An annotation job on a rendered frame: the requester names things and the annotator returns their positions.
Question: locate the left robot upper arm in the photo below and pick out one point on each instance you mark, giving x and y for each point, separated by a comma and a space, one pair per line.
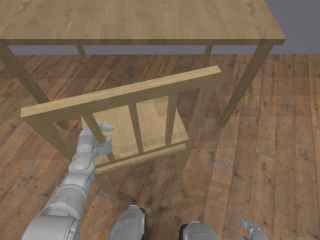
54, 227

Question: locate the robot thigh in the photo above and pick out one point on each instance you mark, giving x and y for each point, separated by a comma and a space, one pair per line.
199, 231
129, 226

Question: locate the left robot forearm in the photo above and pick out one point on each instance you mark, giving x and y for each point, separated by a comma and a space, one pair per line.
73, 193

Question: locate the left robot hand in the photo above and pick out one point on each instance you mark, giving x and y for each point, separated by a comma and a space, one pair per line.
88, 143

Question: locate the right robot hand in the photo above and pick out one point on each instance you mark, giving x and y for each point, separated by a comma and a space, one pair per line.
252, 229

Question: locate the table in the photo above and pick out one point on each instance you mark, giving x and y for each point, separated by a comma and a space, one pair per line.
138, 23

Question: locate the right robot thigh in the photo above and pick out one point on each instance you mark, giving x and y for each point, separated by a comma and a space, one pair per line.
199, 231

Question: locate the chair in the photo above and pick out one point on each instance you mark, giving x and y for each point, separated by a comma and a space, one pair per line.
147, 125

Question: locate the left robot thigh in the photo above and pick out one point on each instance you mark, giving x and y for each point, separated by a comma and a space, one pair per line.
129, 226

